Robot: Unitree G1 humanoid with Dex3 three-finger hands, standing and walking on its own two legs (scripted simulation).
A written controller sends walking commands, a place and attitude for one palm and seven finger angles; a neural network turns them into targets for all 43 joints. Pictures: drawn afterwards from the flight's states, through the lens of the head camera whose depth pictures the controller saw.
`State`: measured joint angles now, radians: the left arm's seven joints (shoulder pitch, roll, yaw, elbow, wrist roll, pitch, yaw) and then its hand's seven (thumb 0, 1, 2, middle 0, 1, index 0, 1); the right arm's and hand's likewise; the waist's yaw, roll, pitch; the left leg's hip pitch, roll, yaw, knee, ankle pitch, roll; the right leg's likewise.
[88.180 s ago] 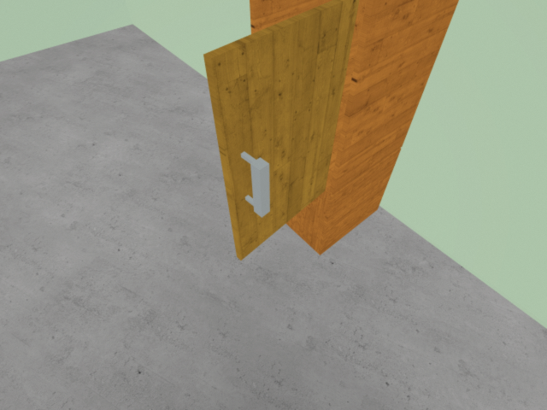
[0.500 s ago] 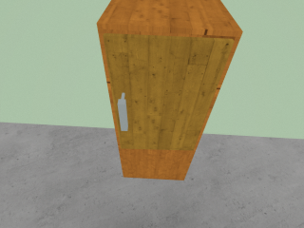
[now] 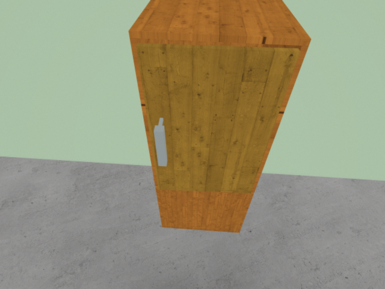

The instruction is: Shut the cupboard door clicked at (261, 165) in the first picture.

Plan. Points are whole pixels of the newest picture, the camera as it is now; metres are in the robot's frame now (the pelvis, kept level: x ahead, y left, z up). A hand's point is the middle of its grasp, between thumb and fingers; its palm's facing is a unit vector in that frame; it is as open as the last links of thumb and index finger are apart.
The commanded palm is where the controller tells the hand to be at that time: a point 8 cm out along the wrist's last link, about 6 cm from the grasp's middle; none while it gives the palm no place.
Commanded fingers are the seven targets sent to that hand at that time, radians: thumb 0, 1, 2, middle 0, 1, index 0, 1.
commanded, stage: look again from close up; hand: left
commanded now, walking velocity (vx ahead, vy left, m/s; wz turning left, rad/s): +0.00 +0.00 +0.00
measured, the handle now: (162, 142) +0.54 +0.12 -0.03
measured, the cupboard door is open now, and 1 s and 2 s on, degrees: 2 2 2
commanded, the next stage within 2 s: shuffle to correct the standing spot in 0.26 s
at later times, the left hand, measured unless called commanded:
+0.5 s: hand out of the picture -0.04 +0.20 -0.18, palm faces +0.00 -0.99 -0.17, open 7.3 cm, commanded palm none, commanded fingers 0.00 0.90 0.90 -0.20 -0.30 -0.20 -0.30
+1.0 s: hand out of the picture -0.02 +0.16 -0.18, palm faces -0.04 -1.00 -0.09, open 7.4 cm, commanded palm none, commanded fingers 0.00 0.90 0.90 -0.20 -0.30 -0.20 -0.30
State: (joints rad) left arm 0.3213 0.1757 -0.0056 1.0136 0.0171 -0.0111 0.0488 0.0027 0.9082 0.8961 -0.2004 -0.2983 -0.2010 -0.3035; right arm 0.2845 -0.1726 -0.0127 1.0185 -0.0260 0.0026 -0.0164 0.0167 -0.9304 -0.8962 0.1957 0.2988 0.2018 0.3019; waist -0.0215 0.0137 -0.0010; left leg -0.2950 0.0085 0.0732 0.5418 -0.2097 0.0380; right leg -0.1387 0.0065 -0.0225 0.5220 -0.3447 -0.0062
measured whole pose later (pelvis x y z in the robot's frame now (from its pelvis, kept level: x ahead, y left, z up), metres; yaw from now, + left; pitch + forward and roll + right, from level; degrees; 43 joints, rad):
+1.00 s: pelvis +0.00 +0.01 +0.00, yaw -4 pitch -1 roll +0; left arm 0.38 0.12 0.04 1.05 0.04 0.04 -0.01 0.00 0.91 0.90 -0.20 -0.30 -0.20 -0.30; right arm 0.36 -0.09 -0.03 1.08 -0.03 -0.03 -0.04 0.01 -0.91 -0.90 0.20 0.30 0.20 0.30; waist -0.02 -0.05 0.00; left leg -0.23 0.04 0.16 0.50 -0.26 0.04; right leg -0.43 -0.04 -0.04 0.95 -0.35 -0.01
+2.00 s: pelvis +0.05 -0.06 +0.00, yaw -1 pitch -2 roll -1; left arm 0.26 0.18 0.03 0.99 0.03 0.03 0.03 0.00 0.91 0.90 -0.20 -0.30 -0.20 -0.30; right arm 0.20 -0.16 -0.04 1.02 -0.03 0.04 -0.01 0.00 -0.93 -0.90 0.20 0.30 0.20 0.30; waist 0.00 -0.01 0.05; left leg -0.31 0.04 0.14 0.54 -0.20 0.04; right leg -0.23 -0.05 -0.13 0.54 -0.28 0.00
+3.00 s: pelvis +0.09 -0.05 +0.00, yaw +0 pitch +0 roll +0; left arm 0.35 0.15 0.03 0.90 0.00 0.06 0.04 0.01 0.93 0.90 -0.20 -0.30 -0.20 -0.30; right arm 0.28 -0.17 0.02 1.04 -0.01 -0.03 -0.02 0.02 -0.93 -0.90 0.20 0.30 0.20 0.30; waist -0.01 -0.01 0.04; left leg -0.27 0.01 0.13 0.50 -0.23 0.05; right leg -0.18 -0.04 -0.08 0.48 -0.30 0.02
